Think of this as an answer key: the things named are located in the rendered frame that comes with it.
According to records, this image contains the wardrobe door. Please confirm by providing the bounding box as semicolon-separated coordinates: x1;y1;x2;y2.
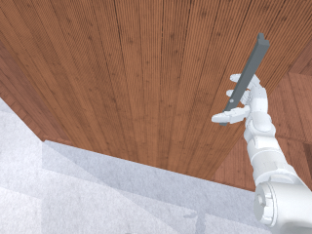
0;40;70;141
0;0;312;181

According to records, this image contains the robot right hand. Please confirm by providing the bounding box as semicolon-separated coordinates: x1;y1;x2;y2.
212;73;268;124

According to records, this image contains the robot right forearm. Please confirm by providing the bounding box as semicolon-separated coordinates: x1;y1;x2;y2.
244;111;312;192

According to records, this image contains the right robot upper arm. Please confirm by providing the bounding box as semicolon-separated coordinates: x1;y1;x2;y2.
253;180;312;234

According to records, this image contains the handle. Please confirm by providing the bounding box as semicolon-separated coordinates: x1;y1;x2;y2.
219;32;270;127

